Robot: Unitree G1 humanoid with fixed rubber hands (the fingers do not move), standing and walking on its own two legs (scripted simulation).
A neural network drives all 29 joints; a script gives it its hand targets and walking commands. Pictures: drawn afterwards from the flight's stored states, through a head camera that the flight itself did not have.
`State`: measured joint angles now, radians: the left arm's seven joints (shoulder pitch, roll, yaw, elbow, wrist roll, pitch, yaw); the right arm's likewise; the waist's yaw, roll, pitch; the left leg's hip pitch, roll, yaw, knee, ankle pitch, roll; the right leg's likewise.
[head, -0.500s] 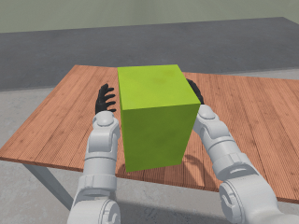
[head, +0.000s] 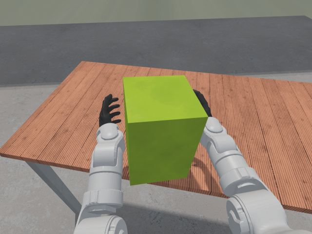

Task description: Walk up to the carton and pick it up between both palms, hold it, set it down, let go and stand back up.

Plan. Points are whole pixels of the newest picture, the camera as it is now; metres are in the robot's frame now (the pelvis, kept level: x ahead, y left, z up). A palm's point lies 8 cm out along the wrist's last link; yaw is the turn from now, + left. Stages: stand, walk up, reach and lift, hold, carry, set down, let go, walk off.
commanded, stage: set down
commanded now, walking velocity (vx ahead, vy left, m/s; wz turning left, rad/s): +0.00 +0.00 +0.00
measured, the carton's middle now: (157, 131) +0.36 +0.01 +0.09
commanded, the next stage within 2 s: none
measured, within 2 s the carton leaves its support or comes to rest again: rests again in 1.76 s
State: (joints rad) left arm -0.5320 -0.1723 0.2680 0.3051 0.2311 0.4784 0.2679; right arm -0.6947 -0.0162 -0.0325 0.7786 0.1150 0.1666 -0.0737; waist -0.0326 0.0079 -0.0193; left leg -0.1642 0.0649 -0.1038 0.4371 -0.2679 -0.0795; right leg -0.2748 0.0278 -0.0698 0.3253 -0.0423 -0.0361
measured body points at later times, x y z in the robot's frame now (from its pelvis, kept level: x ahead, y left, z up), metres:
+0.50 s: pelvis +0.00 -0.01 +0.00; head +0.01 -0.02 +0.45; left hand +0.38 +0.11 +0.11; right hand +0.40 -0.14 +0.10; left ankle -0.02 +0.17 -0.74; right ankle +0.08 -0.10 -0.74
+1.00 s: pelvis +0.00 -0.01 +0.00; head +0.01 -0.01 +0.45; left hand +0.38 +0.12 +0.10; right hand +0.40 -0.14 +0.09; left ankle -0.02 +0.17 -0.74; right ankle +0.08 -0.10 -0.74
